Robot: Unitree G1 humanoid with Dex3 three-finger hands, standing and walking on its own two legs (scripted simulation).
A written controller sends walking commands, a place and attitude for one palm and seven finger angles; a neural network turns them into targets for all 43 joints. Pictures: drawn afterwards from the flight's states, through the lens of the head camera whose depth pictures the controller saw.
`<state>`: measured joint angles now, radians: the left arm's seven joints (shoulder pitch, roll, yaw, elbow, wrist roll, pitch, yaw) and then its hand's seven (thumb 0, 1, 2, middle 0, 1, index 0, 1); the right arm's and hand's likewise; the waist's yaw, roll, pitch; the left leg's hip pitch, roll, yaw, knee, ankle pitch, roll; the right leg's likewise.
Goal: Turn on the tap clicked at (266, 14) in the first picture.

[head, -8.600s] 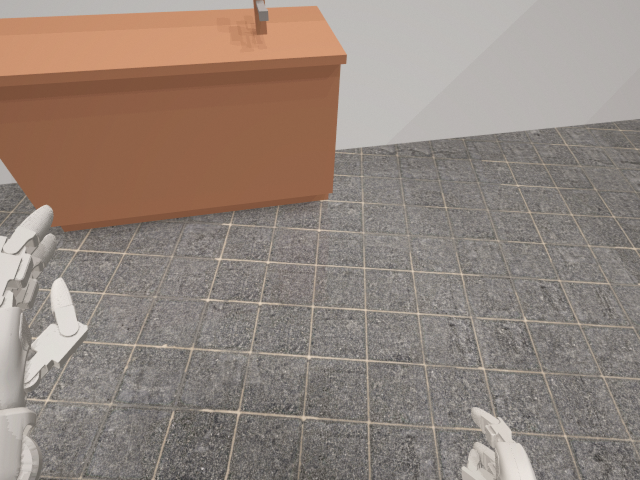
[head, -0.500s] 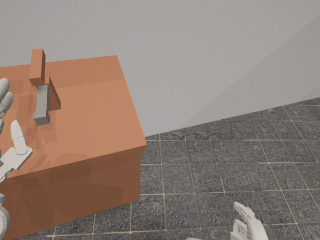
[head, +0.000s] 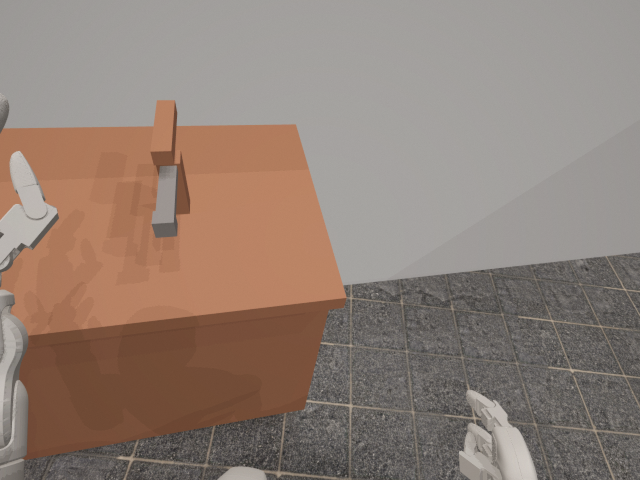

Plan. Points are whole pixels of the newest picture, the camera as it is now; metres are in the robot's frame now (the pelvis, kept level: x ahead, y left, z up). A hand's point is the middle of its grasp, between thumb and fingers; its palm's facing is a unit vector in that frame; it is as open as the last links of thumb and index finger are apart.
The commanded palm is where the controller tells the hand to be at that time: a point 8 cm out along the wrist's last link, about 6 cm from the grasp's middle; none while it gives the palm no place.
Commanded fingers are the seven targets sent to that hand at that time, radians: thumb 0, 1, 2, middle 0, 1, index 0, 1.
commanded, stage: come to a stop and stand still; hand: left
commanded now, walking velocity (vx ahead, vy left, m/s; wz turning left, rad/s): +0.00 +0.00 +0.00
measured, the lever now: (165, 223) +0.39 +0.28 +0.07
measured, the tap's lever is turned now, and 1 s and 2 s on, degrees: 0 0 0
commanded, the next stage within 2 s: look again from close up in 1.58 s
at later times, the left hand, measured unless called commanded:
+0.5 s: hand (8, 265) +0.21 +0.32 +0.18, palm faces +0.44 -0.81 -0.38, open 7.4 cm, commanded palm +0.15 +0.35 +0.19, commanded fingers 0.00 0.90 0.90 -0.20 -0.30 -0.20 -0.30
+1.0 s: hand (45, 251) +0.23 +0.31 +0.18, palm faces +0.46 -0.80 -0.40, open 7.4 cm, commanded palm +0.18 +0.33 +0.19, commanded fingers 0.00 0.90 0.90 -0.20 -0.30 -0.20 -0.30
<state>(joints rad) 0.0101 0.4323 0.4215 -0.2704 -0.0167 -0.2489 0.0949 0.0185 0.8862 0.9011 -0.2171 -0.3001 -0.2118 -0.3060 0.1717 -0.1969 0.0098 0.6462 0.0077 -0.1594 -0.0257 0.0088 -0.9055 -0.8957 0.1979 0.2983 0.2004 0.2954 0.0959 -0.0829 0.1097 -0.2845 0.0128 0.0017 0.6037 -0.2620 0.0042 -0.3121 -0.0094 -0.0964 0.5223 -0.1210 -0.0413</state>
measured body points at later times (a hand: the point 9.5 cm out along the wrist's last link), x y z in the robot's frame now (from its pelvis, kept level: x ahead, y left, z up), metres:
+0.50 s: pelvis -0.01 +0.07 +0.00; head -0.01 +0.07 +0.45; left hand +0.18 +0.36 +0.20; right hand +0.15 -0.15 -0.08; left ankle +0.08 +0.13 -0.73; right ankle +0.08 -0.08 -0.72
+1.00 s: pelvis +0.03 +0.04 +0.01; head +0.03 +0.05 +0.46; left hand +0.20 +0.35 +0.20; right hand +0.19 -0.17 -0.07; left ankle +0.08 +0.13 -0.72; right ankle +0.08 -0.08 -0.73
